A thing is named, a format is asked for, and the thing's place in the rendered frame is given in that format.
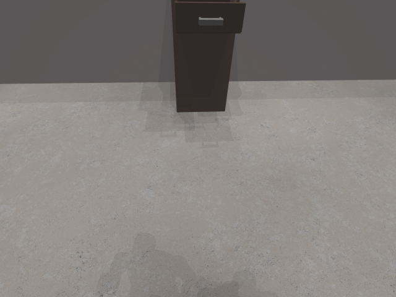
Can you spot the drawer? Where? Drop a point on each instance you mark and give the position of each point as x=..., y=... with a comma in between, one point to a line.
x=188, y=13

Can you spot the handle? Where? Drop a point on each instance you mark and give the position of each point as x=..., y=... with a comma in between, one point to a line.
x=210, y=21

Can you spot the cabinet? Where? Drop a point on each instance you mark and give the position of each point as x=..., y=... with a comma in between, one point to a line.
x=202, y=64

